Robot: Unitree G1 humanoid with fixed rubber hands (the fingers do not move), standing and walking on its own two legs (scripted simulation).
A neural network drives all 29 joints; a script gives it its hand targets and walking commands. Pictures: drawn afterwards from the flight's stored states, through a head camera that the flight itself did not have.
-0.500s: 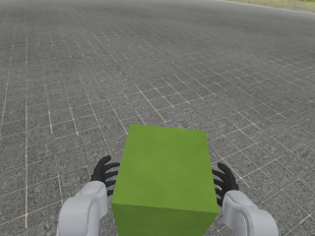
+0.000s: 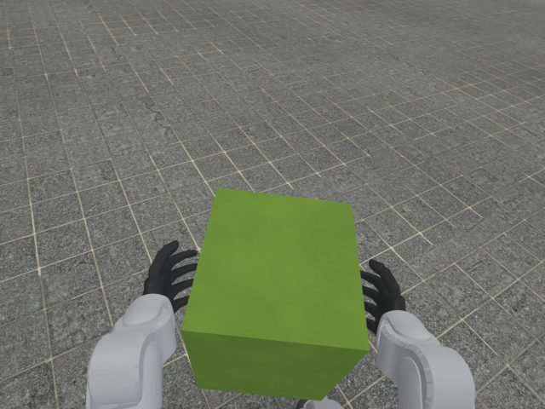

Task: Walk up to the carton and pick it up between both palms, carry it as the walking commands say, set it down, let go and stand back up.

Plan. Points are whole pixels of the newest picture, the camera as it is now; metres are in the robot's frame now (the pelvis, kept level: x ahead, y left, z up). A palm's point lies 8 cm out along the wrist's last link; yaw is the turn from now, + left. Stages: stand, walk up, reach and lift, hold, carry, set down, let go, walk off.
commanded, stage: carry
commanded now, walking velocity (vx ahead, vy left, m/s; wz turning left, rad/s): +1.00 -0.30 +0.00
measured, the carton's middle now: (271, 299) +0.30 -0.02 +0.01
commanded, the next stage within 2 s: none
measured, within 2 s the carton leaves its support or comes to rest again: neither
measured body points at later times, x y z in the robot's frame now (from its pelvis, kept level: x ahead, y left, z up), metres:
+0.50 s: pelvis +0.26 -0.10 +0.05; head +0.33 -0.06 +0.49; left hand +0.58 +0.03 +0.11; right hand +0.55 -0.26 +0.12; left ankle +0.30 -0.05 -0.70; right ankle +0.24 -0.23 -0.67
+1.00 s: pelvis +0.38 -0.19 +0.03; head +0.35 -0.18 +0.48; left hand +0.65 -0.05 +0.11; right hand +0.63 -0.35 +0.11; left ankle +0.32 -0.05 -0.69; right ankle +0.34 -0.25 -0.70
